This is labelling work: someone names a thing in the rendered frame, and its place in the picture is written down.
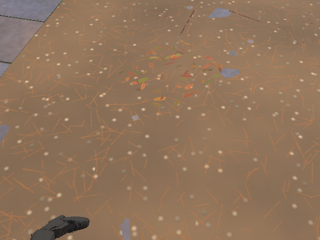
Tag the robot left hand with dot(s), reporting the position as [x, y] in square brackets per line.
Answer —
[59, 226]

